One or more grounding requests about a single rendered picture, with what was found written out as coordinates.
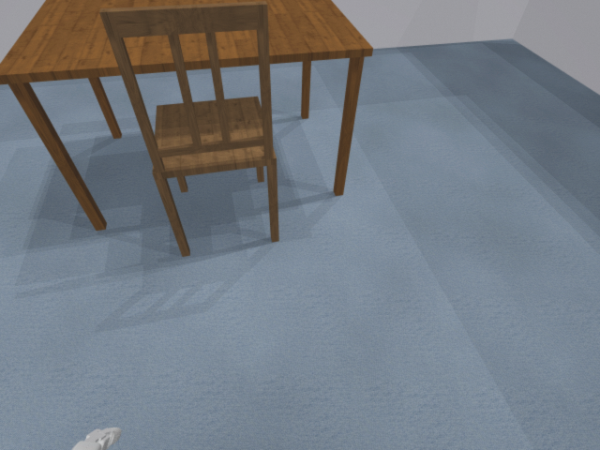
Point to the table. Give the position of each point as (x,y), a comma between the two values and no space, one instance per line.
(67,40)

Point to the robot left hand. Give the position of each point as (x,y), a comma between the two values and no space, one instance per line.
(99,439)

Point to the chair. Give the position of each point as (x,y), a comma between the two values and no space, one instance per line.
(206,136)

